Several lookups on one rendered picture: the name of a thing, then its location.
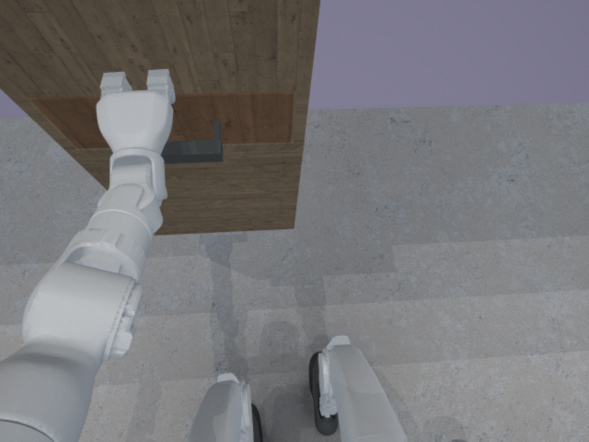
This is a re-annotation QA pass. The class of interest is robot left forearm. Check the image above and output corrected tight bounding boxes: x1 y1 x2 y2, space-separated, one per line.
22 147 166 342

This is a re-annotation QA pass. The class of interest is right robot foot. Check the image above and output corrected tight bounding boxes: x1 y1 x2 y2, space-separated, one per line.
309 352 338 436

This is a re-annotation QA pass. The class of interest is left robot hand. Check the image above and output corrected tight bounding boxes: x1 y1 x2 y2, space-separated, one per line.
97 69 176 200

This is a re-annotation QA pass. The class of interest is handle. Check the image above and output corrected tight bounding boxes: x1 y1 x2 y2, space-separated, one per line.
161 121 223 164

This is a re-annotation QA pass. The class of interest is drawer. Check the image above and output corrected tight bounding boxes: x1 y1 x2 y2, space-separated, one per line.
30 91 294 149

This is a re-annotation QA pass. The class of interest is cabinet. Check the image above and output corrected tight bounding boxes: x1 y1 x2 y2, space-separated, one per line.
0 0 320 236

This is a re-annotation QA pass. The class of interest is robot left thigh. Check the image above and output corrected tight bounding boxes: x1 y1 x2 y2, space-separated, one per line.
185 380 252 442

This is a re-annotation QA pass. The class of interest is left robot upper arm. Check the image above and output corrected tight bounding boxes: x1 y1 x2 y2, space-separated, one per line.
0 262 144 442

